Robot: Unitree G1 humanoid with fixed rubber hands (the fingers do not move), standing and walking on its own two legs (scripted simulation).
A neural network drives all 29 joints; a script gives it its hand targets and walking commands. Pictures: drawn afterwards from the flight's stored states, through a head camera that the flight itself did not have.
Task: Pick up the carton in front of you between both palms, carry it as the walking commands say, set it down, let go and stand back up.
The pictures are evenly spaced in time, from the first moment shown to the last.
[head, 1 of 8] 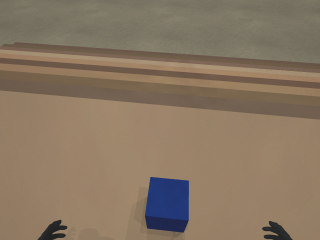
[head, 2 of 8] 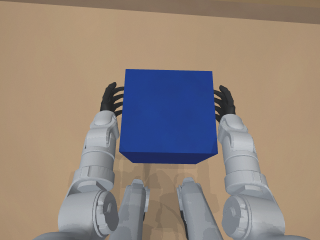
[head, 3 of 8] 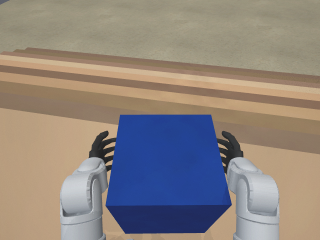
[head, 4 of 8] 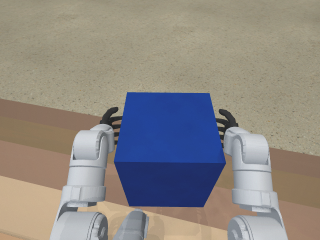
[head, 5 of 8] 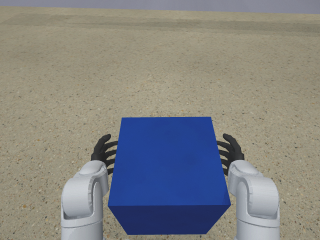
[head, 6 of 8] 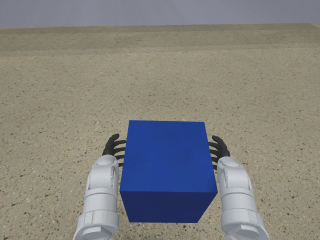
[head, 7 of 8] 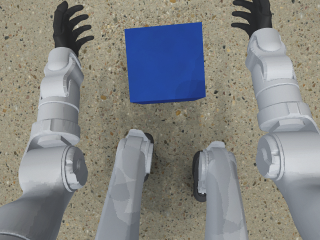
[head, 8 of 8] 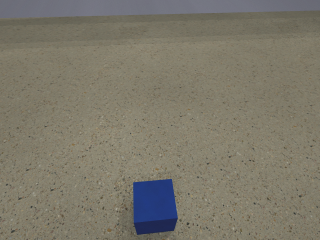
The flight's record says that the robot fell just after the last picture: no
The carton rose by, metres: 0.69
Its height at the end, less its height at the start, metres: -1.14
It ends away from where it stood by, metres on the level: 6.00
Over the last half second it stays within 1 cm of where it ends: yes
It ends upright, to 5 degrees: yes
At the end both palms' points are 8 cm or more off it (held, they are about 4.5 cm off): yes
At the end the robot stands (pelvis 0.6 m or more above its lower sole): yes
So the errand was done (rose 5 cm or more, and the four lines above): yes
